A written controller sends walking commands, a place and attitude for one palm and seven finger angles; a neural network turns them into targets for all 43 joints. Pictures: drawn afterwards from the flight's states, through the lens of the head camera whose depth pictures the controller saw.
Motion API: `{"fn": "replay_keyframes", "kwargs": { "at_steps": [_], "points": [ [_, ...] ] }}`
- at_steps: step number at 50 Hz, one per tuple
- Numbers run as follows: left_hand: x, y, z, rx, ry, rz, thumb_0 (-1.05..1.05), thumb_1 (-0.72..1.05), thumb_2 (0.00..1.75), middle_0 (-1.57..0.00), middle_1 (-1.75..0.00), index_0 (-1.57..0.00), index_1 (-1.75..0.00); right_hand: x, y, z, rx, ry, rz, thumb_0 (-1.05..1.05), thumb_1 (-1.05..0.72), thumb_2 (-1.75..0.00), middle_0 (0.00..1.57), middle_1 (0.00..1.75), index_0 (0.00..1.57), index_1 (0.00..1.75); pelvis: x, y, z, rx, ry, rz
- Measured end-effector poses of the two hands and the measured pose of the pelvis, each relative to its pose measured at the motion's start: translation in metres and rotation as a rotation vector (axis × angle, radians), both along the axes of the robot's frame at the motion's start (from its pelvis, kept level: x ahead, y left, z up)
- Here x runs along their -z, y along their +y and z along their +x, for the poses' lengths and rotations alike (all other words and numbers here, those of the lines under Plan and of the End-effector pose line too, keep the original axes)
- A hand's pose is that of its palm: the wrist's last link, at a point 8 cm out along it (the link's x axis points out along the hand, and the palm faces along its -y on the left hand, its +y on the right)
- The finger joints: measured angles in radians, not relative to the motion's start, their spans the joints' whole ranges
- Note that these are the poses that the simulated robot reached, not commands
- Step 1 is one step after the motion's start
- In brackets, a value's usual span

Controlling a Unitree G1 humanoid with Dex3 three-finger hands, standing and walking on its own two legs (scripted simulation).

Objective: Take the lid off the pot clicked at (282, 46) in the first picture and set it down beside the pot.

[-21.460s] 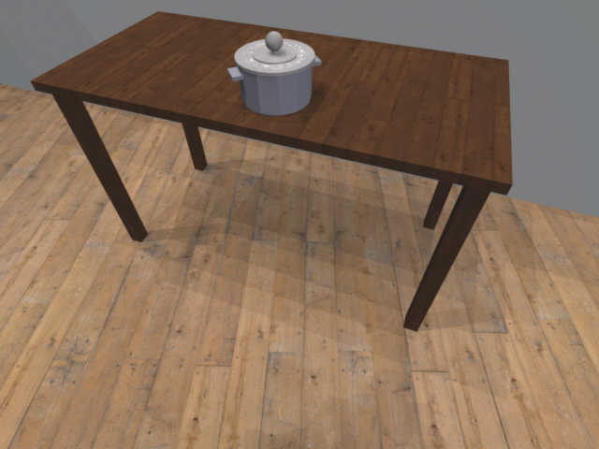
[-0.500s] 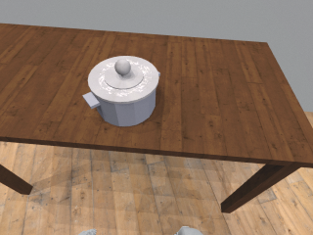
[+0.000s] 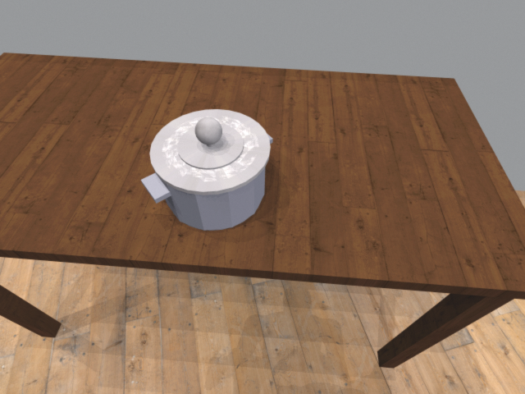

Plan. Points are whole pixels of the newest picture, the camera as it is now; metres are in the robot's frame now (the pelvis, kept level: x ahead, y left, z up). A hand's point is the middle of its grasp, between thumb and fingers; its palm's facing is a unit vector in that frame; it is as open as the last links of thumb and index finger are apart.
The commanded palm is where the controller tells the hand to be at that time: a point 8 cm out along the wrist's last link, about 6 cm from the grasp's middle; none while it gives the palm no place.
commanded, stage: come to a stop and stand still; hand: left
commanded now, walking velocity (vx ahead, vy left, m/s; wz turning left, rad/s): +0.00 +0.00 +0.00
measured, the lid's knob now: (208, 131) +0.48 +0.12 +0.13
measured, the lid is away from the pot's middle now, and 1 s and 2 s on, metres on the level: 0.01 0.01 0.01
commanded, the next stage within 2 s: look again from close up in 0.08 s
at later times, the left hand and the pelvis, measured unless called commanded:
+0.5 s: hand out of the picture +0.02 +0.18 -0.18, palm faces +0.01 -0.98 -0.18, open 7.3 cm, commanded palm none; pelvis +0.00 +0.01 +0.00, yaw +0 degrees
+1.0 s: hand out of the picture +0.00 +0.19 -0.18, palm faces +0.02 -0.99 -0.16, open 7.3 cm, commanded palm none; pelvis +0.00 +0.02 +0.00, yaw -1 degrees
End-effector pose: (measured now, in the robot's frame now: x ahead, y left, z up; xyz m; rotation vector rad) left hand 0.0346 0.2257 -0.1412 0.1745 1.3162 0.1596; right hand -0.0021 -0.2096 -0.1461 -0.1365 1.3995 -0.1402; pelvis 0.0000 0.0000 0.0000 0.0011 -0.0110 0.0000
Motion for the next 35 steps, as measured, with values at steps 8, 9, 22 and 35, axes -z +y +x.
{"fn": "replay_keyframes", "kwargs": {
  "at_steps": [8,9,22,35],
  "points": [
    [0.003,0.002,0.004,0.004,-0.012,-0.014,0.01,0.93,0.9,-0.2,-0.3,-0.2,-0.3,-0.009,-0.016,0.024,-0.009,-0.064,-0.051,0.01,-0.93,-0.9,0.2,0.3,0.2,0.3,-0.001,0.001,0.003,0.004,-0.002,-0.003],
    [0.003,0.002,0.004,0.004,-0.009,-0.016,0.01,0.93,0.9,-0.2,-0.3,-0.2,-0.3,-0.011,-0.017,0.025,-0.01,-0.067,-0.054,0.01,-0.93,-0.9,0.2,0.3,0.2,0.3,-0.001,0.002,0.003,0.004,-0.002,-0.004],
    [0.008,0.004,-0.016,-0.005,0.046,-0.036,0.01,0.91,0.9,-0.2,-0.3,-0.2,-0.3,-0.013,-0.006,0.014,-0.003,-0.028,-0.051,0.0,-0.92,-0.9,0.2,0.3,0.2,0.3,-0.003,0.006,0.004,0.002,-0.009,-0.012],
    [0.01,0.007,-0.027,-0.013,0.067,-0.044,0.01,0.91,0.9,-0.2,-0.3,-0.2,-0.3,-0.011,0.014,-0.01,0.025,0.018,-0.025,0.0,-0.91,-0.9,0.2,0.3,0.2,0.3,-0.002,0.013,0.001,0.005,-0.018,-0.014]
  ]
}}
